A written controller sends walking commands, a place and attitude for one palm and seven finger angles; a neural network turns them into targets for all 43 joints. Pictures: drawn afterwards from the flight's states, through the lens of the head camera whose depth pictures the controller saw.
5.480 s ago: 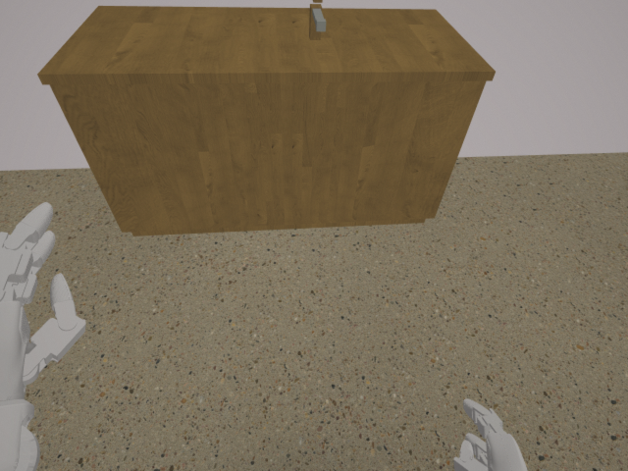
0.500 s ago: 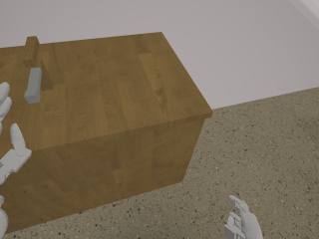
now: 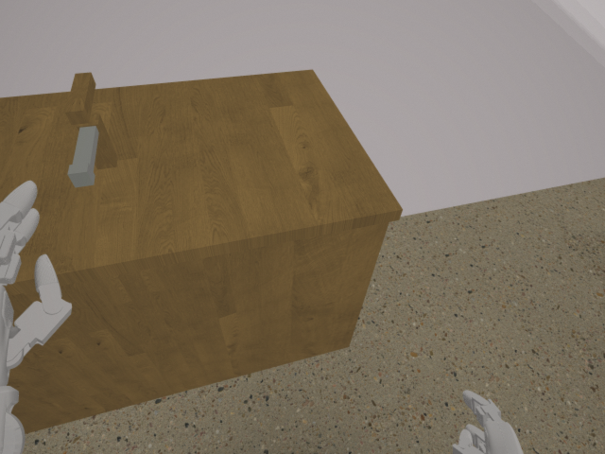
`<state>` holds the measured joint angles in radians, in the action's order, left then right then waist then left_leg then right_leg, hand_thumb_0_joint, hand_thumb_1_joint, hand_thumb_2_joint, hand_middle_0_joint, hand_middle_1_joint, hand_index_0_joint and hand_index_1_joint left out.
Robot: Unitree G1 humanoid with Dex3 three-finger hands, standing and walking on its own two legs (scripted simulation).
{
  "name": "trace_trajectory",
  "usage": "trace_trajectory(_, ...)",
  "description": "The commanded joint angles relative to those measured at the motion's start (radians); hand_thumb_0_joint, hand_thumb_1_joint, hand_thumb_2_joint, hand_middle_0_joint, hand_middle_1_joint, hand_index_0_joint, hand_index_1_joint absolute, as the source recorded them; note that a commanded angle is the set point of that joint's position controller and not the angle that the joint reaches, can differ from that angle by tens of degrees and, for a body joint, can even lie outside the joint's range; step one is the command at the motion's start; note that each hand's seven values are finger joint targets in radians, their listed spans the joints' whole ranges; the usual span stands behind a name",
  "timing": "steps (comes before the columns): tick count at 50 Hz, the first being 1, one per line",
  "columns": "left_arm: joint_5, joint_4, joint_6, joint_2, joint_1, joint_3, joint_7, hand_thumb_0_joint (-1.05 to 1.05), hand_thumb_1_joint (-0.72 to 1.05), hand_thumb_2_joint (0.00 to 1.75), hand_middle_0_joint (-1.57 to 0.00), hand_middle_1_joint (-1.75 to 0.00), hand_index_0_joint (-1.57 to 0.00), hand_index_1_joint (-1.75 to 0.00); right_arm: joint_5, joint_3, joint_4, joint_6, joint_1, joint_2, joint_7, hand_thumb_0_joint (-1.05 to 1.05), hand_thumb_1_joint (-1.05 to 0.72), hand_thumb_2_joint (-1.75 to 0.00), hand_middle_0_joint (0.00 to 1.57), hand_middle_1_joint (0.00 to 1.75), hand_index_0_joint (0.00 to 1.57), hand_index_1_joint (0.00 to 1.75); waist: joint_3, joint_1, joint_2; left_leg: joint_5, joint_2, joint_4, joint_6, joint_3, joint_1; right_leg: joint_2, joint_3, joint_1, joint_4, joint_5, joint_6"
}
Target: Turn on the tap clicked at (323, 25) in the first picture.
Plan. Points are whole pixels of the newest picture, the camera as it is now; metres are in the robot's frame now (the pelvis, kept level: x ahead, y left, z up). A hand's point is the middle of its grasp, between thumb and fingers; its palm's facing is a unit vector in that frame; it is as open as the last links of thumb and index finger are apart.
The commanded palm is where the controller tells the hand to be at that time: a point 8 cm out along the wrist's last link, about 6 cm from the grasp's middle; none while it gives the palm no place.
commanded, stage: come to a stop and stand still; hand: left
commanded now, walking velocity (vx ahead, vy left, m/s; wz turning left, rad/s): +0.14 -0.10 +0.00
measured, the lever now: (81, 175) +0.48 +0.40 +0.08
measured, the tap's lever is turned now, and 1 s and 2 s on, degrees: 0 0 0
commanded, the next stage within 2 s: look again from close up in 0.36 s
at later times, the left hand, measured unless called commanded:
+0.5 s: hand (56, 310) +0.20 +0.24 +0.18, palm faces +0.41 -0.77 -0.49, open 7.5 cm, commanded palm +0.13 +0.26 +0.18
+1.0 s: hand (22, 301) +0.21 +0.28 +0.17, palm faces +0.44 -0.84 -0.31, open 7.5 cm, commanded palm +0.15 +0.31 +0.18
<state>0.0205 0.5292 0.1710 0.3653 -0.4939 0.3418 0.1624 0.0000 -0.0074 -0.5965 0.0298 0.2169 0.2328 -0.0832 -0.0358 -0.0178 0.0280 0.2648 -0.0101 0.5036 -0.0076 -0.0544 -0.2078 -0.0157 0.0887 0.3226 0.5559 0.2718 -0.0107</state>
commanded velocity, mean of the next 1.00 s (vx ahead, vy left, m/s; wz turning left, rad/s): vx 0.05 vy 0.01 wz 0.00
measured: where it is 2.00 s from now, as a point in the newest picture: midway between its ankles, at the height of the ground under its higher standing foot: outside the picture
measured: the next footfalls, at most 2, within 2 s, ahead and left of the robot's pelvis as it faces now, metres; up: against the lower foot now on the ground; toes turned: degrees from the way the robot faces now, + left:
left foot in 1.74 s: +0.14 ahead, +0.16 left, +0.00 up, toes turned +2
right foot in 2.00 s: +0.14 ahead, -0.04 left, +0.00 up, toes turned -6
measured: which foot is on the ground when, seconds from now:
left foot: down 0.00-1.00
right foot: down 0.00-1.00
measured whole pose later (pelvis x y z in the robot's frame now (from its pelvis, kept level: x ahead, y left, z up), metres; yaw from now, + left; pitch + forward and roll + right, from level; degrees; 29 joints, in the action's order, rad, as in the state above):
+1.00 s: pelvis -0.01 +0.03 +0.00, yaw +0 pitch -1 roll -1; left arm 0.02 0.41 0.23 0.32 -0.35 0.35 0.10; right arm 0.02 0.05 -0.59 0.17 0.22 0.17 -0.01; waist -0.03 -0.06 0.03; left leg 0.25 0.02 0.49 -0.05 -0.04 -0.23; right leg -0.02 0.02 0.21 0.44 0.21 0.01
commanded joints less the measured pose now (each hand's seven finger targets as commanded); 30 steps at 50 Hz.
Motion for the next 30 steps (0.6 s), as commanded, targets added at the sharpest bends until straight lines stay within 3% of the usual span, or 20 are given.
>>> trace_trajectory(1,-0.006,0.197,0.090,0.154,0.189,0.081,0.015,0.00,0.90,0.90,-0.20,-0.30,-0.20,-0.30,0.000,-0.019,0.153,0.087,-0.103,0.077,-0.003,0.00,-0.90,-0.90,0.20,0.30,0.20,0.30,0.034,0.010,-0.206,0.072,-0.262,-0.288,-0.094,0.246,-0.152,-0.007,-0.056,-0.073,0.112,0.094,0.025)
trace_trajectory(3,-0.007,0.124,0.082,0.122,0.123,0.058,0.012,0.00,0.90,0.90,-0.20,-0.30,-0.20,-0.30,-0.001,-0.026,0.133,0.102,-0.077,0.094,0.003,0.00,-0.90,-0.90,0.20,0.30,0.20,0.30,0.062,0.015,-0.193,-0.084,-0.240,-0.218,-0.085,0.206,-0.053,0.007,-0.034,-0.066,0.011,0.098,0.026)
trace_trajectory(5,-0.005,0.144,0.080,0.122,0.142,0.048,0.010,0.00,0.90,0.90,-0.20,-0.30,-0.20,-0.30,0.000,-0.026,0.126,0.106,-0.074,0.099,0.011,0.00,-0.90,-0.90,0.20,0.30,0.20,0.30,0.088,0.020,-0.224,-0.189,-0.227,-0.165,-0.069,0.184,-0.019,0.012,-0.021,-0.106,-0.090,0.048,0.024)
trace_trajectory(6,-0.010,0.132,0.077,0.127,0.155,0.050,0.009,0.00,0.90,0.90,-0.20,-0.30,-0.20,-0.30,0.006,-0.023,0.125,0.108,-0.077,0.100,0.013,0.00,-0.90,-0.90,0.20,0.30,0.20,0.30,0.087,0.022,-0.205,-0.193,-0.210,-0.141,-0.054,0.169,-0.045,0.011,-0.026,-0.146,-0.134,0.000,0.021)
trace_trajectory(8,-0.006,0.108,0.070,0.122,0.169,0.050,0.009,0.00,0.90,0.90,-0.20,-0.30,-0.20,-0.30,0.001,-0.022,0.119,0.105,-0.086,0.095,0.018,0.00,-0.90,-0.90,0.20,0.30,0.20,0.30,0.112,0.022,-0.124,-0.052,-0.157,-0.110,-0.020,0.101,-0.122,-0.024,-0.077,-0.227,-0.138,-0.075,0.003)
trace_trajectory(10,0.008,0.121,0.059,0.145,0.144,0.072,0.007,0.00,0.90,0.90,-0.20,-0.30,-0.20,-0.30,0.003,-0.022,0.130,0.096,-0.088,0.083,0.020,0.00,-0.90,-0.90,0.20,0.30,0.20,0.30,0.095,0.017,-0.030,0.126,-0.078,-0.047,0.001,0.041,-0.140,-0.088,-0.199,-0.153,-0.200,0.048,-0.030)
trace_trajectory(11,0.015,0.146,0.055,0.168,0.141,0.096,0.007,0.00,0.90,0.90,-0.20,-0.30,-0.20,-0.30,0.006,-0.022,0.134,0.093,-0.088,0.080,0.021,0.00,-0.90,-0.90,0.20,0.30,0.20,0.30,0.093,0.018,-0.008,0.122,-0.056,-0.002,0.008,0.025,-0.118,-0.124,-0.247,-0.107,-0.239,0.095,-0.050)
trace_trajectory(13,0.024,0.148,0.054,0.176,0.114,0.107,0.012,0.00,0.90,0.90,-0.20,-0.30,-0.20,-0.30,0.006,-0.009,0.129,0.086,-0.092,0.058,0.019,0.00,-0.90,-0.90,0.20,0.30,0.20,0.30,0.090,0.021,0.029,0.080,-0.042,0.040,0.010,0.033,-0.080,-0.164,-0.278,-0.063,-0.280,0.135,-0.068)
trace_trajectory(15,0.027,0.156,0.052,0.177,0.098,0.114,0.013,0.00,0.90,0.90,-0.20,-0.30,-0.20,-0.30,0.005,-0.006,0.130,0.078,-0.102,0.056,0.017,0.00,-0.90,-0.90,0.20,0.30,0.20,0.30,0.092,0.021,0.026,0.026,-0.041,0.028,0.009,0.046,-0.052,-0.158,-0.261,-0.057,-0.278,0.095,-0.063)
trace_trajectory(21,0.025,0.136,0.061,0.152,0.104,0.102,0.004,0.00,0.90,0.90,-0.20,-0.30,-0.20,-0.30,0.002,-0.007,0.141,0.079,-0.115,0.070,0.007,0.00,-0.90,-0.90,0.20,0.30,0.20,0.30,0.079,0.012,-0.090,-0.064,-0.094,-0.133,0.001,0.099,-0.082,-0.043,-0.141,-0.135,-0.202,-0.023,0.001)
trace_trajectory(22,0.024,0.127,0.064,0.149,0.100,0.095,0.005,0.00,0.90,0.90,-0.20,-0.30,-0.20,-0.30,-0.002,-0.008,0.137,0.083,-0.111,0.072,0.005,0.00,-0.90,-0.90,0.20,0.30,0.20,0.30,0.081,0.012,-0.087,-0.080,-0.103,-0.141,0.000,0.103,-0.083,-0.033,-0.133,-0.155,-0.189,-0.062,0.006)
trace_trajectory(23,-0.108,0.296,0.146,0.956,1.055,0.697,-0.012,0.00,0.90,0.90,-0.20,-0.30,-0.20,-0.30,0.038,-0.065,0.112,0.141,0.052,0.124,0.005,0.00,-0.90,-0.90,0.20,0.30,0.20,0.30,-0.020,-0.044,0.112,-0.112,-0.082,0.059,-0.024,0.017,-0.180,-0.084,-0.223,-0.071,-0.295,-0.220,0.059)
trace_trajectory(24,-0.023,-0.222,0.101,0.367,0.539,0.289,-0.060,0.00,0.90,0.90,-0.20,-0.30,-0.20,-0.30,0.009,-0.019,0.075,0.143,-0.029,0.008,0.020,0.00,-0.90,-0.90,0.20,0.30,0.20,0.30,0.169,-0.007,0.131,-0.081,0.034,0.079,-0.011,0.029,-0.091,-0.150,-0.261,-0.153,-0.219,-0.292,-0.046)
trace_trajectory(25,-0.002,-0.236,0.112,0.231,0.334,0.188,-0.076,0.00,0.90,0.90,-0.20,-0.30,-0.20,-0.30,-0.009,-0.046,0.154,0.166,-0.027,0.081,0.026,0.00,-0.90,-0.90,0.20,0.30,0.20,0.30,0.125,-0.050,0.054,-0.075,0.016,0.049,0.000,0.012,-0.073,-0.160,-0.326,-0.183,-0.250,-0.393,-0.009)
trace_trajectory(26,0.028,-0.187,0.138,0.078,0.267,0.062,-0.084,0.00,0.90,0.90,-0.20,-0.30,-0.20,-0.30,-0.024,-0.044,0.164,0.181,-0.032,0.068,0.056,0.00,-0.90,-0.90,0.20,0.30,0.20,0.30,0.170,-0.029,-0.089,-0.099,0.006,-0.024,0.002,0.016,-0.049,-0.170,-0.281,-0.268,-0.208,-0.403,-0.024)
trace_trajectory(27,0.035,-0.050,0.145,0.106,0.218,0.047,-0.076,0.00,0.90,0.90,-0.20,-0.30,-0.20,-0.30,-0.024,-0.043,0.160,0.180,-0.033,0.087,0.070,0.00,-0.90,-0.90,0.20,0.30,0.20,0.30,0.198,-0.029,-0.121,-0.142,-0.007,-0.078,-0.003,0.030,-0.005,-0.129,-0.220,-0.285,-0.175,-0.337,-0.009)
trace_trajectory(28,0.035,0.027,0.143,0.121,0.178,0.042,-0.070,0.00,0.90,0.90,-0.20,-0.30,-0.20,-0.30,-0.023,-0.048,0.163,0.184,-0.060,0.092,0.076,0.00,-0.90,-0.90,0.20,0.30,0.20,0.30,0.195,-0.036,-0.095,-0.171,-0.020,-0.091,-0.009,0.039,0.022,-0.097,-0.190,-0.252,-0.176,-0.241,0.004)
trace_trajectory(30,0.037,0.090,0.135,0.141,0.101,0.050,-0.060,0.00,0.90,0.90,-0.20,-0.30,-0.20,-0.30,-0.015,-0.042,0.169,0.187,-0.079,0.093,0.076,0.00,-0.90,-0.90,0.20,0.30,0.20,0.30,0.157,-0.037,-0.042,-0.090,-0.041,-0.127,-0.016,0.075,0.001,-0.066,-0.163,-0.190,-0.204,-0.036,-0.003)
